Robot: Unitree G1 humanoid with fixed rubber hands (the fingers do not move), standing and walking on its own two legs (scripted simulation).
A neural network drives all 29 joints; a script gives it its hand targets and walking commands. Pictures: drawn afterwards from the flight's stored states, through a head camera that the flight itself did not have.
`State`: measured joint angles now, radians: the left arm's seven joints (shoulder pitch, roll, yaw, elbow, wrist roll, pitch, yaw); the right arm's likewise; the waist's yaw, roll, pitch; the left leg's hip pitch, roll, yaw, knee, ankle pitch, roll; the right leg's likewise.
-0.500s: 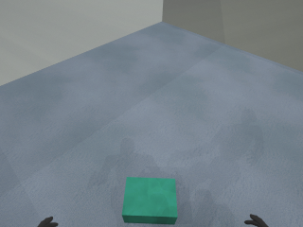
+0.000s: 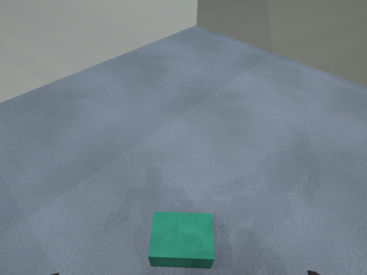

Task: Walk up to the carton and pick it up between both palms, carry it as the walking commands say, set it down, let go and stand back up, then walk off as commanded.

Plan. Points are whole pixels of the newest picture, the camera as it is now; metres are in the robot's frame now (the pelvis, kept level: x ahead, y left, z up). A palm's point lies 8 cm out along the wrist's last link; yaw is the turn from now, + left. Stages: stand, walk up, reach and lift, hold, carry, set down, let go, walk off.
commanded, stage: stand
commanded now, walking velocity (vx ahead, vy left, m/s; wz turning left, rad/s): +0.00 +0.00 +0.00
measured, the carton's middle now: (181, 239) +0.44 +0.00 -0.70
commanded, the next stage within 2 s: walk off in 0.46 s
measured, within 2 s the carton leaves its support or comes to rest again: neither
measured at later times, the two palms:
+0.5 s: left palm out of the picture +0.09 +0.32 -0.10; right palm out of the picture +0.09 -0.31 -0.10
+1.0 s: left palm out of the picture +0.04 +0.36 -0.12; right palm out of the picture +0.03 -0.25 -0.13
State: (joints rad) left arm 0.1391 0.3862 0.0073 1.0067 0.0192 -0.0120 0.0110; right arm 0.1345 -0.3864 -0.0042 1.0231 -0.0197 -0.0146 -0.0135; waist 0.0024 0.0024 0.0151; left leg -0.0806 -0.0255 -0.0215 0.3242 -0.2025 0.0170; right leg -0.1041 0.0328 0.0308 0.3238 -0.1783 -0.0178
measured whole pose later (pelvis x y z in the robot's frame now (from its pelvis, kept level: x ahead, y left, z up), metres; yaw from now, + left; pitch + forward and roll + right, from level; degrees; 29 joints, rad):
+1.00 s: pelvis -0.01 +0.05 -0.01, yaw +1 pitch +0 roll +1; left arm 0.16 0.36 0.03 1.03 0.05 0.04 0.05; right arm 0.21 -0.35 -0.04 1.06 -0.02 0.07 -0.01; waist 0.03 -0.02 0.04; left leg -0.29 -0.01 0.00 0.71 -0.45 -0.03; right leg -0.21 -0.06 0.06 0.43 -0.22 0.06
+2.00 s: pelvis -0.04 +0.32 -0.01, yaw +0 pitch +0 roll +0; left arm 0.21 0.30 0.07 0.99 0.03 0.06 0.06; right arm 0.20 -0.23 -0.03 0.94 -0.04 0.05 -0.02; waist 0.00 -0.04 0.05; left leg -0.25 0.01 0.09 0.47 -0.23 0.04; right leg -0.42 -0.04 -0.08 1.04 -0.53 0.00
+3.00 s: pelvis -0.06 +0.56 -0.01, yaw +1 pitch +0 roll +2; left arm 0.25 0.18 0.04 0.98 0.03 0.03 0.08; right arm 0.26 -0.23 -0.04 0.97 -0.04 0.07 0.00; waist 0.01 0.04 0.04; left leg -0.43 -0.08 0.04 0.95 -0.39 0.00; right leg -0.21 -0.07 -0.13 0.51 -0.29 -0.03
